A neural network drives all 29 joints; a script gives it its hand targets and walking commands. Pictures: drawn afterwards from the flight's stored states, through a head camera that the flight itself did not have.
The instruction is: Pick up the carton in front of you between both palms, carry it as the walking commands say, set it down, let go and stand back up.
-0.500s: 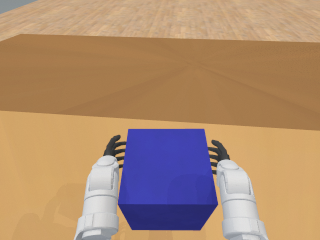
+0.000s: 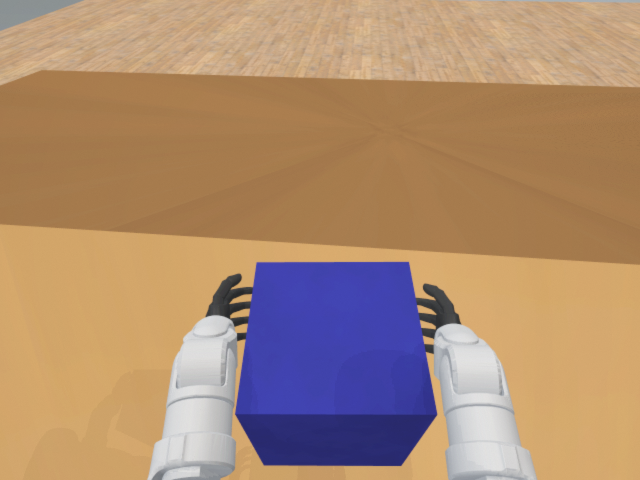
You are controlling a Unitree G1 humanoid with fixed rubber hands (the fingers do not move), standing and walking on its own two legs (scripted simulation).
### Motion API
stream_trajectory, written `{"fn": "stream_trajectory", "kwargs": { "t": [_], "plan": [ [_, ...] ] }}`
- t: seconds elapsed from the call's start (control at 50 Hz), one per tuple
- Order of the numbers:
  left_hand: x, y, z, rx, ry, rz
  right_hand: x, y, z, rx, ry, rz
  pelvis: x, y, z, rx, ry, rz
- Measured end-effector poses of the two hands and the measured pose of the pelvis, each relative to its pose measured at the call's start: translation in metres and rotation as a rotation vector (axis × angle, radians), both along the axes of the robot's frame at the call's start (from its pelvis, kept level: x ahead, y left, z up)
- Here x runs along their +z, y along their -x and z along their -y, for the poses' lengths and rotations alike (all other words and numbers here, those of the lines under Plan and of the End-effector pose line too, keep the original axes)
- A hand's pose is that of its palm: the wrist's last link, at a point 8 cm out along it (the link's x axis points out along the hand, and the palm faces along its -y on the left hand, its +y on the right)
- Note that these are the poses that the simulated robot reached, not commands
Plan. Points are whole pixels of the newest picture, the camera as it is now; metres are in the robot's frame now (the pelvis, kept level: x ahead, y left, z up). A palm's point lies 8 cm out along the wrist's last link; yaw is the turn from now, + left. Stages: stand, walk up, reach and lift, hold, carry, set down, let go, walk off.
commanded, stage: hold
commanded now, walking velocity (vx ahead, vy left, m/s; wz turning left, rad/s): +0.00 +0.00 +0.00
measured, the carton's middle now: (332, 369) +0.29 +0.00 -0.04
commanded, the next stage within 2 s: carry in 0.24 s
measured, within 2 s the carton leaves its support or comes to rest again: neither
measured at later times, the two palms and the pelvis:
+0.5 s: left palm (202, 306) +0.32 +0.18 +0.07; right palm (424, 306) +0.32 -0.12 +0.07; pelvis +0.04 +0.02 -0.01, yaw +0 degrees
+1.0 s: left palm (224, 196) +0.54 +0.19 +0.09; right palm (394, 193) +0.56 -0.11 +0.08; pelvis +0.28 +0.02 +0.00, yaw +3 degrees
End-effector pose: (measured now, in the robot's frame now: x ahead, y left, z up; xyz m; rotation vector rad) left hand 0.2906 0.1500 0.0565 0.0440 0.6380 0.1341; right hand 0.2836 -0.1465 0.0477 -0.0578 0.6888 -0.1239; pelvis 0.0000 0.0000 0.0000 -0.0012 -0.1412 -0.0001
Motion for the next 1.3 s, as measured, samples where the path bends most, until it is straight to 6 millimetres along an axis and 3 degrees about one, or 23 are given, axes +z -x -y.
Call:
{"fn": "stream_trajectory", "kwargs": {
  "t": [0.22,0.36,0.5,0.58,0.66,0.74,0.88,1.0,1.12,1.2,1.3],
  "plan": [
    [-0.002,0.002,-0.001,-0.003,-0.002,-0.003,-0.002,0.003,-0.001,0.002,0.001,-0.003,0.0,0.0,-0.001,-0.002,0.0,-0.002],
    [0.001,-0.007,-0.003,0.006,0.014,0.019,0.002,-0.006,-0.003,-0.011,-0.003,0.019,-0.004,-0.007,-0.003,0.027,0.008,-0.116],
    [0.012,-0.027,-0.027,0.044,0.051,0.041,0.019,-0.035,-0.027,-0.01,-0.031,0.041,-0.008,-0.038,-0.02,0.006,0.003,-0.185],
    [0.022,-0.05,-0.029,0.048,0.071,-0.004,0.028,-0.055,-0.028,-0.021,-0.038,-0.004,0.001,-0.065,-0.02,-0.003,0.028,-0.218],
    [0.031,-0.082,-0.016,0.049,0.092,0.002,0.035,-0.083,-0.015,-0.047,-0.056,0.004,0.001,-0.098,-0.014,0.002,0.037,-0.234],
    [0.028,-0.117,-0.002,0.034,0.068,0.02,0.028,-0.116,-0.001,-0.061,-0.077,0.021,-0.014,-0.138,-0.003,0.029,0.038,-0.23],
    [0.027,-0.171,-0.014,0.103,0.083,-0.07,0.032,-0.188,-0.013,-0.016,-0.084,-0.072,-0.002,-0.205,-0.002,0.051,0.009,-0.237],
    [0.033,-0.249,-0.038,0.13,0.098,-0.045,0.037,-0.272,-0.037,0.0,-0.088,-0.049,-0.004,-0.279,-0.02,0.047,-0.002,-0.234],
    [0.009,-0.345,-0.064,0.099,0.119,-0.024,0.018,-0.357,-0.062,-0.024,-0.064,-0.024,-0.029,-0.365,-0.053,0.022,-0.016,-0.21],
    [-0.002,-0.392,-0.068,0.064,0.108,-0.111,0.006,-0.393,-0.066,-0.061,-0.054,-0.107,-0.016,-0.407,-0.066,-0.007,-0.006,-0.224],
    [0.006,-0.453,-0.066,0.016,0.098,-0.121,0.015,-0.441,-0.065,-0.099,-0.05,-0.115,0.001,-0.464,-0.075,-0.006,0.021,-0.234]
  ]
}}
